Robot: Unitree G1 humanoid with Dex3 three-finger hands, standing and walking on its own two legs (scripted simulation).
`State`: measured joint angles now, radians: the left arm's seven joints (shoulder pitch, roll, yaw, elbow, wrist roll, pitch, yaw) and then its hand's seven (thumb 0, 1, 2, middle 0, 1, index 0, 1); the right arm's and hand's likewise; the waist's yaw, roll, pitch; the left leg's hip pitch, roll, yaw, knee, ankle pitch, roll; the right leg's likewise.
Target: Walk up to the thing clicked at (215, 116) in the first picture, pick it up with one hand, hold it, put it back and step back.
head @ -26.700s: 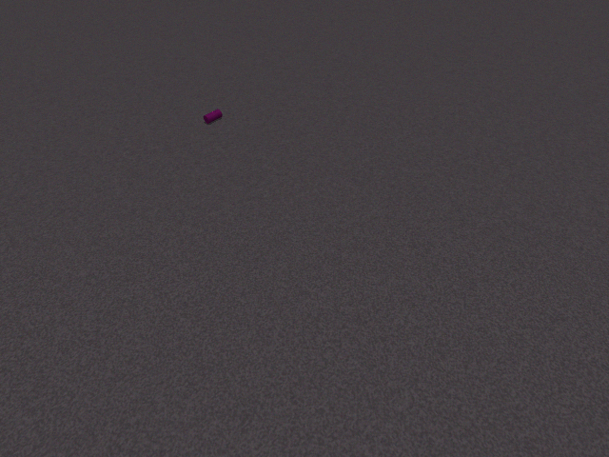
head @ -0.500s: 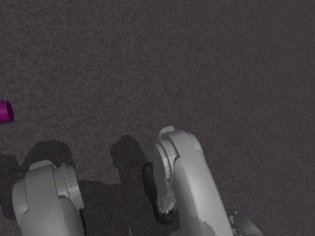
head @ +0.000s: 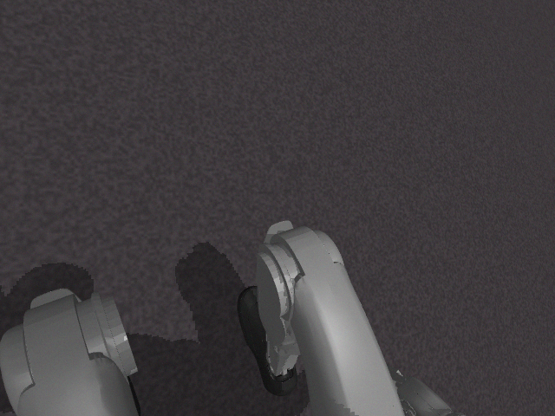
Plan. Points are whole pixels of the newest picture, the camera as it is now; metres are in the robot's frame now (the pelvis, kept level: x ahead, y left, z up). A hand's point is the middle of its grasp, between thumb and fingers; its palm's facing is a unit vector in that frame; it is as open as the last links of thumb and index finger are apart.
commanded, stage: open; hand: left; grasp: from above
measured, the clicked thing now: out of the picture +0.44 +0.32 -0.27
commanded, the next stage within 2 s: withdraw in 1.04 s
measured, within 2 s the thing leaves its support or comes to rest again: rests again in 0.42 s
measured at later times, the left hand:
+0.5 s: hand out of the picture +0.44 +0.32 -0.23, palm faces -0.44 -0.12 -0.89, open 9.9 cm
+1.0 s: hand out of the picture +0.44 +0.32 -0.23, palm faces -0.44 -0.11 -0.89, open 13.0 cm
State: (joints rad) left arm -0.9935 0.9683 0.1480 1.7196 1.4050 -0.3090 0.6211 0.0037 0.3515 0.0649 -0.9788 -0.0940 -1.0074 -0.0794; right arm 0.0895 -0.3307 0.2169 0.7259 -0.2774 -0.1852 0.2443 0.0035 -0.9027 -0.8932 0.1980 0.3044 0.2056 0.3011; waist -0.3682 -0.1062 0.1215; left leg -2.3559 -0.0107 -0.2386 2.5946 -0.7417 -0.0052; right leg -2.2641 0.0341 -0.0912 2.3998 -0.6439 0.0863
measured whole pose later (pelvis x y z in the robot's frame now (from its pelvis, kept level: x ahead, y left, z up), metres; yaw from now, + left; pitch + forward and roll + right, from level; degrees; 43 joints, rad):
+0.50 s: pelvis +0.00 +0.00 +0.00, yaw -1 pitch +27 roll -15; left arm -1.03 1.01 0.14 1.76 1.38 -0.29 0.62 0.00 0.13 0.46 -0.65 -0.43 -0.66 -0.42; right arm 0.09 -0.35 0.25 0.70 -0.28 -0.22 0.27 0.00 -0.90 -0.89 0.20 0.30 0.21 0.30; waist -0.38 -0.11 0.13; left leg -2.35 -0.01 -0.25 2.59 -0.73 0.00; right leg -2.25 0.04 -0.10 2.38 -0.63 0.08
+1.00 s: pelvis +0.00 +0.00 +0.00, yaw -1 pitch +27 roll -14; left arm -1.01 1.01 0.13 1.73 1.39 -0.32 0.62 0.00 -0.31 0.85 -0.25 -0.82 -0.25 -0.81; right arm 0.10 -0.35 0.26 0.69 -0.28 -0.21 0.26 0.00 -0.90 -0.89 0.20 0.30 0.21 0.30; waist -0.38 -0.11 0.14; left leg -2.35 -0.01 -0.26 2.58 -0.73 0.00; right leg -2.25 0.04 -0.11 2.37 -0.62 0.08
